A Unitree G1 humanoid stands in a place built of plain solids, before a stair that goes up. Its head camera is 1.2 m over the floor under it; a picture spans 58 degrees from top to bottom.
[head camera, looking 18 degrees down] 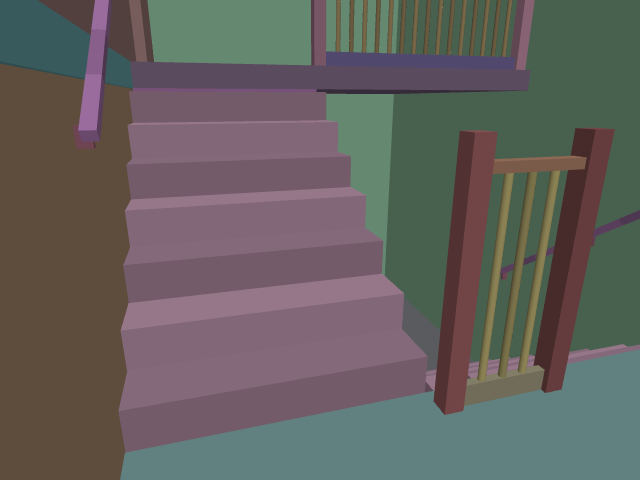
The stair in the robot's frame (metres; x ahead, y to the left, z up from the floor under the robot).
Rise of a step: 0.18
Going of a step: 0.24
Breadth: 1.20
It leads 16 degrees to the left of straight ahead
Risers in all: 8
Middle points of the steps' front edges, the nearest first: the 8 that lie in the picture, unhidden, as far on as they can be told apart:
1.41 0.12 0.18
1.64 0.19 0.36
1.88 0.26 0.53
2.11 0.33 0.71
2.35 0.40 0.89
2.58 0.46 1.07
2.82 0.53 1.25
3.05 0.60 1.42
